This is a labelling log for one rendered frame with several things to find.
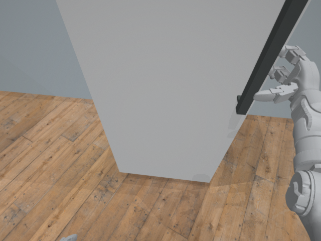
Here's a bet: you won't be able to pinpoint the robot right hand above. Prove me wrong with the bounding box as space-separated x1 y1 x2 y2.
253 45 320 104

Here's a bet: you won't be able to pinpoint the fridge door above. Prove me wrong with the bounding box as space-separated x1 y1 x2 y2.
56 0 311 183

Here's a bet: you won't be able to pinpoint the right robot forearm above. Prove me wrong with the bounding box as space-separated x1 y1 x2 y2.
290 89 321 173

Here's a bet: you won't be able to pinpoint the handle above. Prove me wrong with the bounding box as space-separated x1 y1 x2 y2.
236 0 308 115

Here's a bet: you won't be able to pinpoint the right robot upper arm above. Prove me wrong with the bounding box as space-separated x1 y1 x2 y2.
285 170 321 241

